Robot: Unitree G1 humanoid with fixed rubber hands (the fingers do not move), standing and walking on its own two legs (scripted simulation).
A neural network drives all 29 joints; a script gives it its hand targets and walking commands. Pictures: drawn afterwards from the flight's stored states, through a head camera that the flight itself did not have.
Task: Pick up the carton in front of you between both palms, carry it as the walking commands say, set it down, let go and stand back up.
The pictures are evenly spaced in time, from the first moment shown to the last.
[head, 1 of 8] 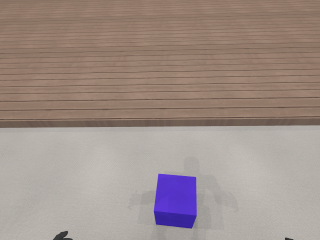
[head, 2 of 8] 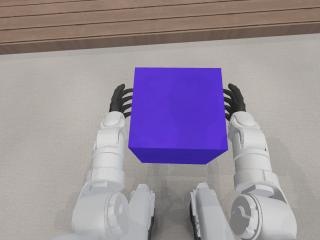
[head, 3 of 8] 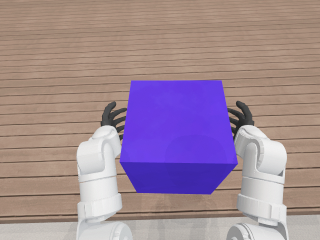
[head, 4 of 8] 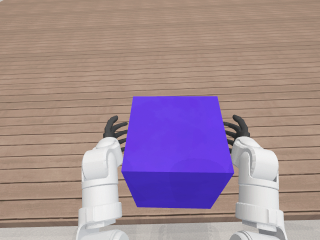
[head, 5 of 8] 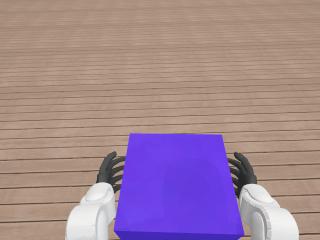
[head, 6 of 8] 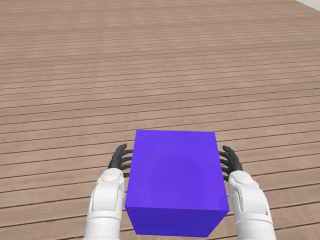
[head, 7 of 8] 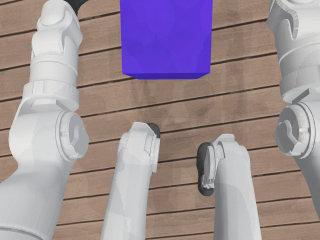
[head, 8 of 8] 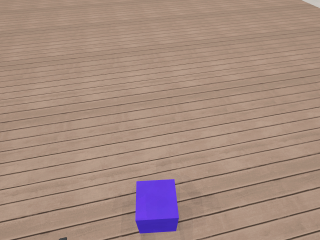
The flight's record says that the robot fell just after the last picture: no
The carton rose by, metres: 0.83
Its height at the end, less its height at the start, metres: +0.09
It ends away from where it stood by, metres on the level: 2.76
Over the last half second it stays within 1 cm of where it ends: yes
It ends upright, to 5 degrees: yes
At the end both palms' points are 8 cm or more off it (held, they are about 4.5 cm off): yes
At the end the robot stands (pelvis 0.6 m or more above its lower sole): yes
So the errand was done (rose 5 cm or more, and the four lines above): yes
